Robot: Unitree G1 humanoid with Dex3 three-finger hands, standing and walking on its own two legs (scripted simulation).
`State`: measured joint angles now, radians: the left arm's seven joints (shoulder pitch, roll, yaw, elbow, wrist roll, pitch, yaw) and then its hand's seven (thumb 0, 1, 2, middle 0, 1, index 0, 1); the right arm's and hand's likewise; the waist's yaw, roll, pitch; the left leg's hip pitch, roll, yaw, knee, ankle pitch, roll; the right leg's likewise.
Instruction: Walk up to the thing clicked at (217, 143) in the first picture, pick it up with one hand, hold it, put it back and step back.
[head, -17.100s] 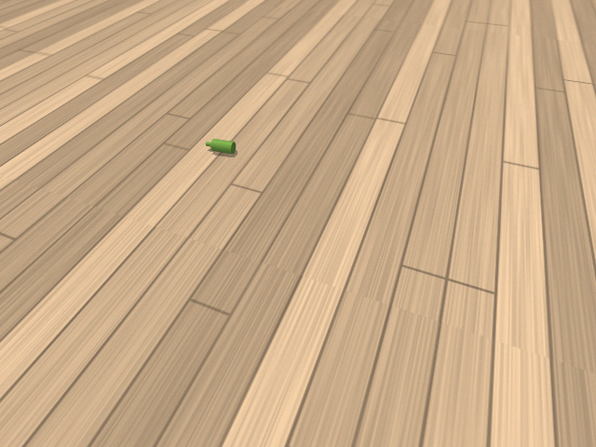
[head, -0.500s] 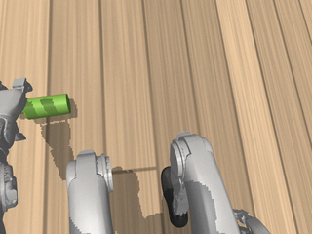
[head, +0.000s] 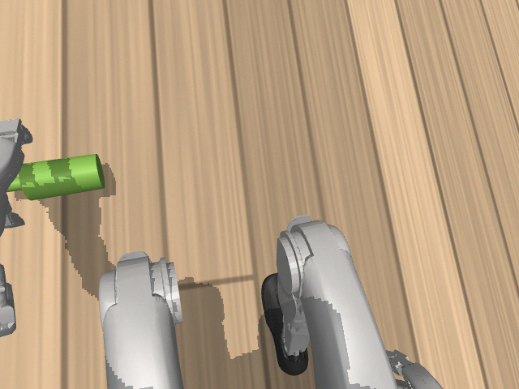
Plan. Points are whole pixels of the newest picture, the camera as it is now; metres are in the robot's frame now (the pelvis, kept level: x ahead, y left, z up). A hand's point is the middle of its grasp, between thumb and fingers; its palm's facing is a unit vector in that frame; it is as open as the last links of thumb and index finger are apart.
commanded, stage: rise first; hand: left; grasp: from above
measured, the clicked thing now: (52, 178) +0.49 +0.29 -0.29
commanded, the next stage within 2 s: approach in 0.90 s
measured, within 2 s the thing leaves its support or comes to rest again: neither
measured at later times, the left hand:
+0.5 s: hand (5, 187) +0.44 +0.32 -0.18, palm faces -0.46 -0.07 -0.89, open 13.8 cm
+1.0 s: hand (8, 187) +0.44 +0.31 -0.18, palm faces -0.46 -0.07 -0.88, open 13.3 cm
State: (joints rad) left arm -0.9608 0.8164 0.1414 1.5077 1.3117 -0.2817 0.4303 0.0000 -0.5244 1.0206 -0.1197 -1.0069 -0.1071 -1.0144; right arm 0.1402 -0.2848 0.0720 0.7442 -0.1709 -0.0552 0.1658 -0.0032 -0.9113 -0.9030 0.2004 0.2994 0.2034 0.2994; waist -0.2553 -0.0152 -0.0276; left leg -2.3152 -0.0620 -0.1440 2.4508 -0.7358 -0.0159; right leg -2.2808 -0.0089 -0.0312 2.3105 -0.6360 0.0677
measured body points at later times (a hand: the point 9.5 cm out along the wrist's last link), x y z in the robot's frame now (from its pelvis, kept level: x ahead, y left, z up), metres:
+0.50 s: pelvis +0.00 +0.00 +0.00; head +0.24 +0.08 +0.37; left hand +0.46 +0.32 -0.12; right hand +0.05 -0.28 -0.09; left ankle +0.06 +0.12 -0.29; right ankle +0.11 -0.14 -0.29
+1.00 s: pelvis +0.00 +0.00 +0.00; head +0.24 +0.08 +0.37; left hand +0.46 +0.32 -0.13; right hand +0.05 -0.27 -0.09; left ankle +0.06 +0.12 -0.29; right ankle +0.11 -0.14 -0.29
